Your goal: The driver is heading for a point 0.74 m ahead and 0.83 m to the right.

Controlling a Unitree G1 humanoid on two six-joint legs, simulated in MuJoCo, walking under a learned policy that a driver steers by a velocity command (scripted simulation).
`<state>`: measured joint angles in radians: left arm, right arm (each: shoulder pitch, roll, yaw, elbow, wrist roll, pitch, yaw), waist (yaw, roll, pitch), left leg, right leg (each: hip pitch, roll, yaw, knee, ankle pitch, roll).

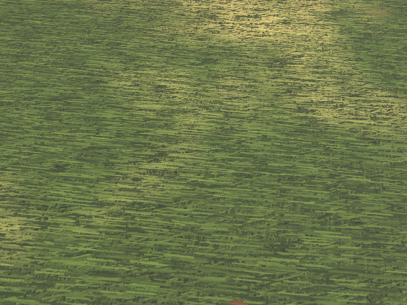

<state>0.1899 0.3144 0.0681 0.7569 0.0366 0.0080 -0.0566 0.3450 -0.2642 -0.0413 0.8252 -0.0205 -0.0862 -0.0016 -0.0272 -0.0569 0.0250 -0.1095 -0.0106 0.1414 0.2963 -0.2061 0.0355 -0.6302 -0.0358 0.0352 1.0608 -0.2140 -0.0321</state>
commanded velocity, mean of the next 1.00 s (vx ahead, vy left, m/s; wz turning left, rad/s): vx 0.45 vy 0.00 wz -0.49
